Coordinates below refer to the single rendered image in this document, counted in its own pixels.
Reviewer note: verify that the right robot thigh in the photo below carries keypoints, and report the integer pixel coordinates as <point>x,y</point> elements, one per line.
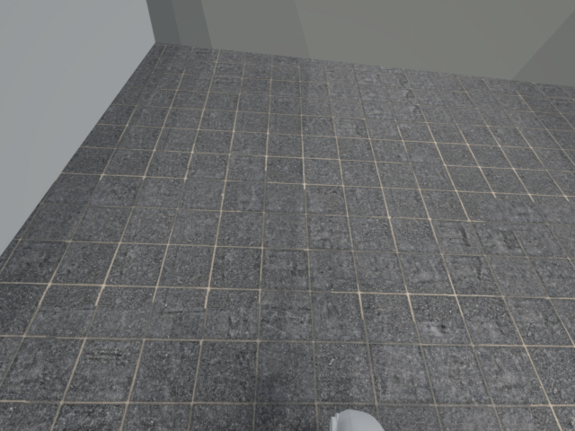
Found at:
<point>354,420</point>

